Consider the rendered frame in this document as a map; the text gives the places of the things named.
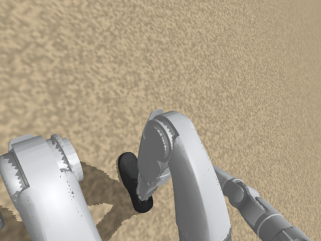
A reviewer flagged right robot foot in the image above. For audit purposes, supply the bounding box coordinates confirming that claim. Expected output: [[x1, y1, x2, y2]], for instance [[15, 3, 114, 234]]
[[118, 152, 153, 213]]

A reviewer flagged right robot arm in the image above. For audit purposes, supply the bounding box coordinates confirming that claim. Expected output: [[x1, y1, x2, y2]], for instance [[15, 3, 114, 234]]
[[223, 178, 312, 241]]

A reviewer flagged right robot hand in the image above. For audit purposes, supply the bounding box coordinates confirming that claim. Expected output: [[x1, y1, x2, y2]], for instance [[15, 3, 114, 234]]
[[213, 165, 234, 192]]

